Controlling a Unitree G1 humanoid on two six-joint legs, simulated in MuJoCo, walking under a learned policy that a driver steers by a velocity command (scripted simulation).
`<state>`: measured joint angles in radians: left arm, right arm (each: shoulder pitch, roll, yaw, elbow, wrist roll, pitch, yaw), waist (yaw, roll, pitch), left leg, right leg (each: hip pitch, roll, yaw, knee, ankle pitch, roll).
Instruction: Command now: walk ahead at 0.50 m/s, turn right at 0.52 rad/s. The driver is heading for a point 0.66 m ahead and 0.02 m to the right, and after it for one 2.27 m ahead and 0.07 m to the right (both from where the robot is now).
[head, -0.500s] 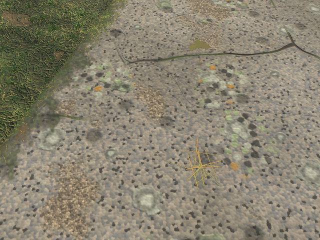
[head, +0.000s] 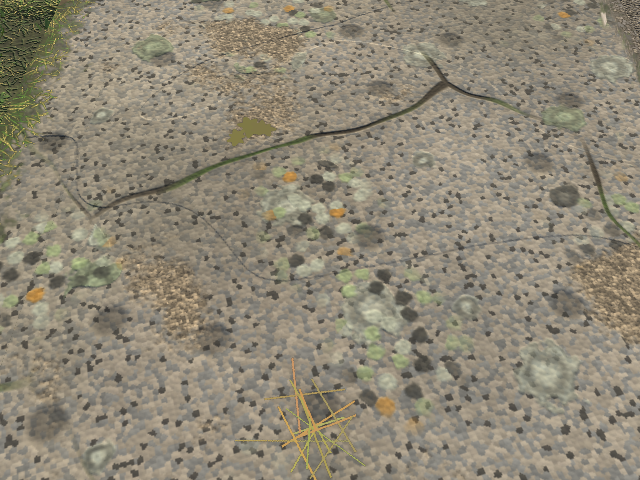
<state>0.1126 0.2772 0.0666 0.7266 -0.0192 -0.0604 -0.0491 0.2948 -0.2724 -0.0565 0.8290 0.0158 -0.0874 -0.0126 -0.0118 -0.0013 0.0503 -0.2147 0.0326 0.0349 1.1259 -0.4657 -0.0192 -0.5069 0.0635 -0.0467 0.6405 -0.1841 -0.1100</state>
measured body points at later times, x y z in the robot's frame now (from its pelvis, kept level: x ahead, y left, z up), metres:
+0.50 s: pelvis +0.29 +0.03 +0.01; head +0.32 +0.03 +0.46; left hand +0.40 +0.29 -0.11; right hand +0.43 -0.26 -0.07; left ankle +0.39 +0.11 -0.72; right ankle +0.13 -0.07 -0.64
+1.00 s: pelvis +0.52 -0.06 +0.01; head +0.56 -0.08 +0.46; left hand +0.79 +0.12 -0.07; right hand +0.49 -0.34 -0.12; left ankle +0.42 +0.11 -0.65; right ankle +0.60 -0.18 -0.72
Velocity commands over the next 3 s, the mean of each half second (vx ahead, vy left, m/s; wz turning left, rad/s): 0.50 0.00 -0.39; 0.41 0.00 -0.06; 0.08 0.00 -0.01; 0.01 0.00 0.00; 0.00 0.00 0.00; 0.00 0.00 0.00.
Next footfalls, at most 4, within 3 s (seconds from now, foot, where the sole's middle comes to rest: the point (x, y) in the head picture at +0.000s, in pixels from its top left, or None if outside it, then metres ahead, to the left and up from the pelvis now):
0.42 left None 0.43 0.10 -0.75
0.90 right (419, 376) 0.64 -0.19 -0.75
1.24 left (304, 367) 0.67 0.06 -0.75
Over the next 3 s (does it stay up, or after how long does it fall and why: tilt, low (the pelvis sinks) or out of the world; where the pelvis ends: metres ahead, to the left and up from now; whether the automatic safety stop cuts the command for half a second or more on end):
stays up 0.62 -0.06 0.02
